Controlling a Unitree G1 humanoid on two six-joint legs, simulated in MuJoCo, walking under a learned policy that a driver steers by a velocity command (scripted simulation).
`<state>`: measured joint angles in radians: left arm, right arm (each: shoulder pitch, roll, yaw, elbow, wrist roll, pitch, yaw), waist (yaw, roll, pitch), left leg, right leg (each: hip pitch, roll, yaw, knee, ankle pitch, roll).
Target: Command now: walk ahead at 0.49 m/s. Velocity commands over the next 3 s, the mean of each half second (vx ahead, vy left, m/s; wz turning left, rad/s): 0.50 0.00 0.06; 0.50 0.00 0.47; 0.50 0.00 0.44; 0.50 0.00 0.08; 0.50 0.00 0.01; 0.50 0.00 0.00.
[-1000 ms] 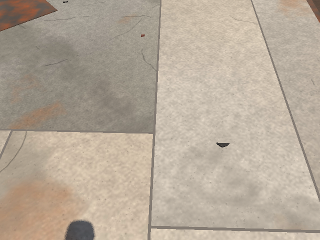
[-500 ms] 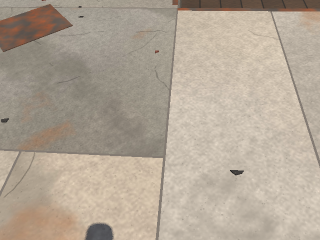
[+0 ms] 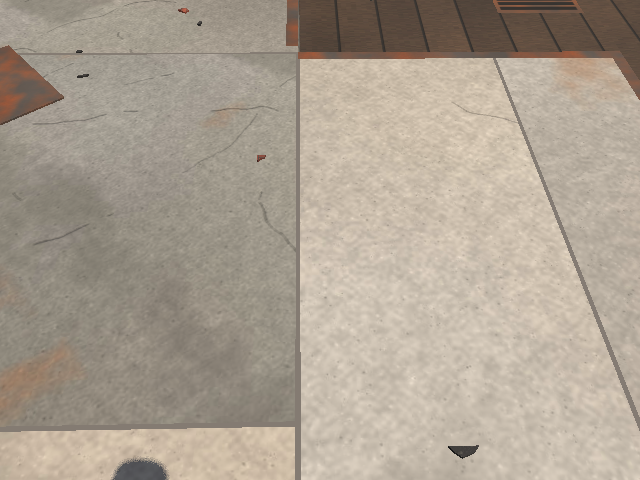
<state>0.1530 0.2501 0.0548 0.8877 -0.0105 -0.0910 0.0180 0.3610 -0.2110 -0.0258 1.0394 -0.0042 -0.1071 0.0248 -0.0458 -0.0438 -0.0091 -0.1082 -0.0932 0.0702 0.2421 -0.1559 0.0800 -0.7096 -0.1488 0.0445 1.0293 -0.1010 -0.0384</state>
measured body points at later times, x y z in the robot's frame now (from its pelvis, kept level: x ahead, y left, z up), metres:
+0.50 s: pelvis +0.29 -0.08 +0.00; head +0.31 -0.08 +0.45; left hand +0.33 +0.19 -0.13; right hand +0.39 -0.34 -0.14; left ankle +0.31 +0.09 -0.66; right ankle +0.31 -0.15 -0.75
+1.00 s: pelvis +0.56 +0.02 -0.01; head +0.59 +0.04 +0.43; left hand +0.57 +0.31 -0.14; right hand +0.75 -0.20 -0.13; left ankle +0.59 +0.09 -0.75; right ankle +0.51 -0.16 -0.64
